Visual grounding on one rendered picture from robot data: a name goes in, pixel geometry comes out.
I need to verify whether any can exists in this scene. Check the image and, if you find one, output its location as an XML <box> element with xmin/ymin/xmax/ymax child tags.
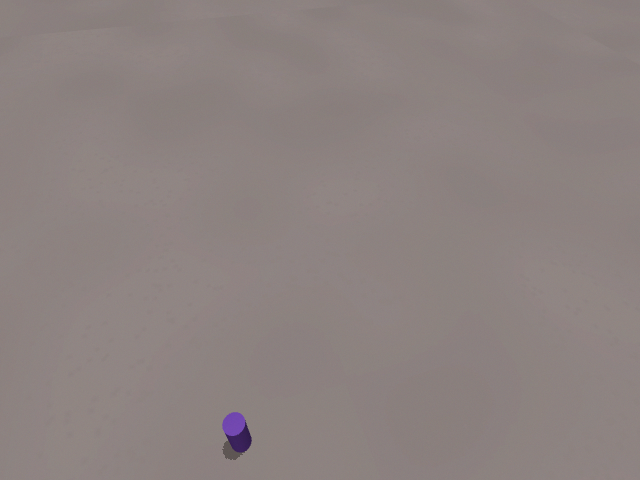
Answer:
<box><xmin>222</xmin><ymin>412</ymin><xmax>252</xmax><ymax>453</ymax></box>

